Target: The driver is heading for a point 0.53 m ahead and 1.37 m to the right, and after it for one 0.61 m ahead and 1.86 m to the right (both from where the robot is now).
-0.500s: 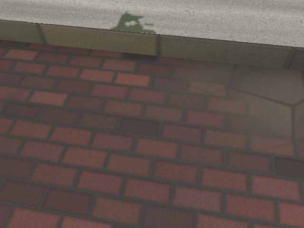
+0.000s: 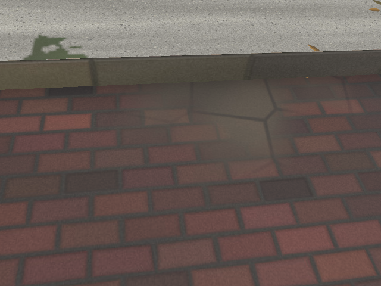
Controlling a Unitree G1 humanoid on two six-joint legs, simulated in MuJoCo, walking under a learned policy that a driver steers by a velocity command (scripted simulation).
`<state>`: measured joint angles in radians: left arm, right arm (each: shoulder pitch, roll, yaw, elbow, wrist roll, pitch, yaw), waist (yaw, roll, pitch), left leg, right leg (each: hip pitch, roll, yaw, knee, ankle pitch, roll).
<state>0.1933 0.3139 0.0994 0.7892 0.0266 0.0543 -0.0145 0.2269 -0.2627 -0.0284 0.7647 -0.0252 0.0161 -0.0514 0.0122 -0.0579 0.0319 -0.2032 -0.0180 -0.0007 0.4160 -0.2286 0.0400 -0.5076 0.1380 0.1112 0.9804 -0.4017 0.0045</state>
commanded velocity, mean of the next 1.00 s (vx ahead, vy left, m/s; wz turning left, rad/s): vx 0.04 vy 0.00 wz -0.60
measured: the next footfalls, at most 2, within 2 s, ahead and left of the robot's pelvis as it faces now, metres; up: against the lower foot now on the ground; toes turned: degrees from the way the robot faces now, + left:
right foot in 0.36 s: -0.01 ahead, -0.12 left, +0.00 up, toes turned -15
left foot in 0.90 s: +0.09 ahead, +0.05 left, +0.00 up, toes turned -37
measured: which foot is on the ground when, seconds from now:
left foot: down 0.00-0.36, up 0.38-0.88, down 0.90-1.00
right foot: up 0.00-0.34, down 0.36-0.90, up 0.92-1.00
